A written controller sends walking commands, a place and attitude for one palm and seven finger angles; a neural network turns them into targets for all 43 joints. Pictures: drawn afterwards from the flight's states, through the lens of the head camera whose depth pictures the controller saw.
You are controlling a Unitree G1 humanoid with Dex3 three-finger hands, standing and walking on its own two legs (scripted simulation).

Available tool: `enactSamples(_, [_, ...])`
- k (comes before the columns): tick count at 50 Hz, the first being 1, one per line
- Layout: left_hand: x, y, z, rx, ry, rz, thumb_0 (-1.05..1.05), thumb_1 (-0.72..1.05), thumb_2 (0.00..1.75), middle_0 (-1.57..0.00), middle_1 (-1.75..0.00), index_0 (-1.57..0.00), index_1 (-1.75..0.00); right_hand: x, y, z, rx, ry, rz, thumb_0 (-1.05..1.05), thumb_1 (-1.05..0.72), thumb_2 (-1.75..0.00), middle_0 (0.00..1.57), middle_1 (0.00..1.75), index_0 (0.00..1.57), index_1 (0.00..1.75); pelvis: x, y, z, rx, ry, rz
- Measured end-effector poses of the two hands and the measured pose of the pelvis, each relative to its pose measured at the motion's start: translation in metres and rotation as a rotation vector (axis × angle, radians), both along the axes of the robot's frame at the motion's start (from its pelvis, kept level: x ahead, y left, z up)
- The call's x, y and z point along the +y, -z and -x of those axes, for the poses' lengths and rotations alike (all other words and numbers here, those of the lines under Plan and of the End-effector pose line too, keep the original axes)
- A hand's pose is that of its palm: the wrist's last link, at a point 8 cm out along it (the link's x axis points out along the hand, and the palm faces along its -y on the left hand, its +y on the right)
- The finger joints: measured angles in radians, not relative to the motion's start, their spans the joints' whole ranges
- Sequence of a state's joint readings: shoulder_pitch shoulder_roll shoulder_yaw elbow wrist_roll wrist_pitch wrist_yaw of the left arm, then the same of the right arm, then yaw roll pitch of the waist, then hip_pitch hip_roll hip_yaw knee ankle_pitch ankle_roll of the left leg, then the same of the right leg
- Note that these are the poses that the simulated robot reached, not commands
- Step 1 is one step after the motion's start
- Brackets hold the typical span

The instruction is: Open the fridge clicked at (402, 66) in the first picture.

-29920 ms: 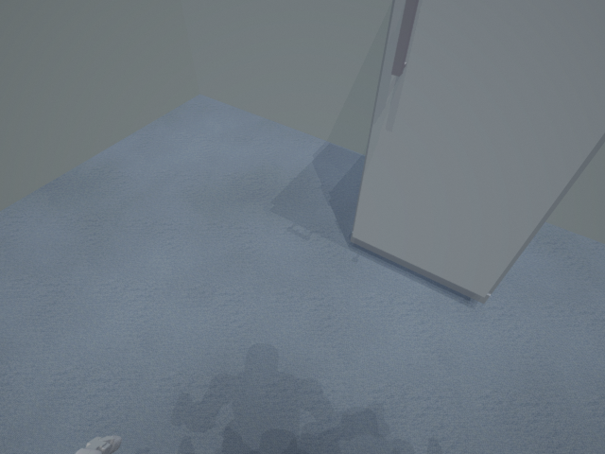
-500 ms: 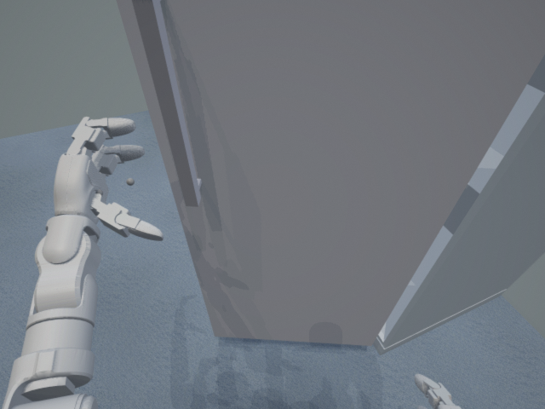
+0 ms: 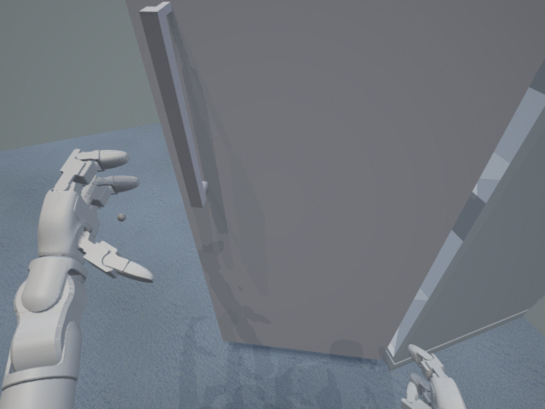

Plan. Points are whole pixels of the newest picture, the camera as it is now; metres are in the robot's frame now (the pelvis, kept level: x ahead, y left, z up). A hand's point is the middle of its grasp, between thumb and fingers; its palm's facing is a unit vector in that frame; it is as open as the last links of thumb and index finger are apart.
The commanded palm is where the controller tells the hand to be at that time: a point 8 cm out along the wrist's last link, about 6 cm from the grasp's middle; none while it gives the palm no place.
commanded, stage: draw the hand back to the body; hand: left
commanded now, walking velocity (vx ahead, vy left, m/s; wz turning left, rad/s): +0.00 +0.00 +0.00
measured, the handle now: (184, 121) +0.47 +0.20 +0.22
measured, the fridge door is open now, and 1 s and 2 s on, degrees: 63 63 63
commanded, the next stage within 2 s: step back with the hand held close in 1.62 s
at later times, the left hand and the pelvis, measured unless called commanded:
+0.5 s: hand (87, 239) +0.26 +0.26 +0.17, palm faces +0.31 -0.95 +0.00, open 14.7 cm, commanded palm +0.21 +0.30 +0.18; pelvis +0.01 +0.01 +0.00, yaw +0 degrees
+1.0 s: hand (49, 257) +0.22 +0.29 +0.17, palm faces +0.45 -0.83 -0.32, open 11.2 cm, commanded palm +0.17 +0.32 +0.18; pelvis +0.01 +0.03 +0.01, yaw +0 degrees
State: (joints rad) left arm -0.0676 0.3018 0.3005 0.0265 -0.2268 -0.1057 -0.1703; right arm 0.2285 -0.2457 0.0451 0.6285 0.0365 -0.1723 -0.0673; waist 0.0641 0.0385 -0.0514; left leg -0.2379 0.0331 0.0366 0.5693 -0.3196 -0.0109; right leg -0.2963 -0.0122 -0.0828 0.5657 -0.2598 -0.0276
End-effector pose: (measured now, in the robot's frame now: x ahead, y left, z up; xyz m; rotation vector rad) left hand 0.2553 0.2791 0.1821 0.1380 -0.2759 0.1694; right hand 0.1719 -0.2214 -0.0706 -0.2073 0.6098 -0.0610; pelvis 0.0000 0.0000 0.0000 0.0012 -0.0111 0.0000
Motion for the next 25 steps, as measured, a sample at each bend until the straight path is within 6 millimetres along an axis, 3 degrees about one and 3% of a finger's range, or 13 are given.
enactSamples(4, [0.007, 0.0, 0.007, 0.007, -0.015, 0.035, -0.01, -0.55, 0.2, -0.25, -1.15, -0.25, -1.15, -0.003, 0.002, 0.002, 0.01, 0.002, 0.008, 0.02, -0.9, -0.9, 0.2, 0.3, 0.21, 0.3, -0.002, 0.0, 0.002, -0.008, -0.007, 0.002])
enactSamples(9, [0.025, 0.011, 0.002, 0.193, -0.102, 0.203, -0.01, -0.55, 0.2, -0.25, -1.15, -0.25, -1.15, -0.001, 0.0, -0.005, 0.007, 0.021, 0.01, 0.02, -0.9, -0.9, 0.2, 0.3, 0.21, 0.3, 0.0, -0.003, 0.002, -0.019, -0.018, 0.009])
enactSamples(12, [0.022, 0.006, 0.004, 0.235, -0.134, 0.159, -0.01, -0.55, 0.2, -0.25, -1.15, -0.25, -1.15, 0.004, -0.006, -0.015, -0.036, 0.01, -0.002, 0.02, -0.9, -0.9, 0.2, 0.3, 0.2, 0.3, 0.004, -0.004, 0.0, -0.021, -0.017, 0.007])
enactSamples(18, [0.009, -0.006, 0.016, 0.151, -0.062, 0.163, -0.01, -0.55, 0.2, -0.25, -1.15, -0.25, -1.15, 0.021, -0.018, -0.03, -0.104, -0.018, -0.025, 0.02, -0.9, -0.9, 0.2, 0.3, 0.2, 0.3, 0.01, -0.005, -0.006, -0.028, -0.008, 0.003])
enactSamples(25, [0.03, 0.013, 0.035, 0.251, -0.146, 0.179, -0.01, -0.54, 0.2, -0.25, -1.15, -0.25, -1.15, 0.032, -0.027, -0.037, -0.113, -0.041, -0.02, 0.02, -0.9, -0.9, 0.2, 0.3, 0.21, 0.3, 0.013, -0.005, -0.007, -0.051, -0.007, 0.007])
